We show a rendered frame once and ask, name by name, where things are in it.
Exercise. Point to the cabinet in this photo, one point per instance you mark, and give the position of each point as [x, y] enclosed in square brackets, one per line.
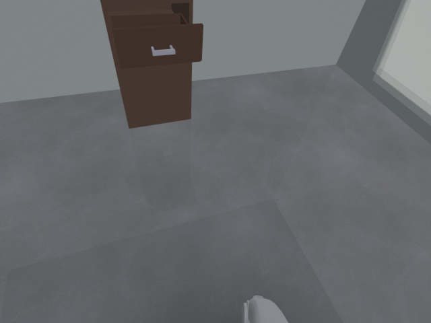
[156, 94]

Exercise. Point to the handle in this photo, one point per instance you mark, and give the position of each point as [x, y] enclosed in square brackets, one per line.
[170, 51]

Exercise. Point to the drawer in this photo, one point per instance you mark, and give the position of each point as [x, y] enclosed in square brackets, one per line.
[135, 34]

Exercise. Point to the right robot thigh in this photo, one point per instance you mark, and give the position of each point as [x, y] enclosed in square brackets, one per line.
[260, 310]

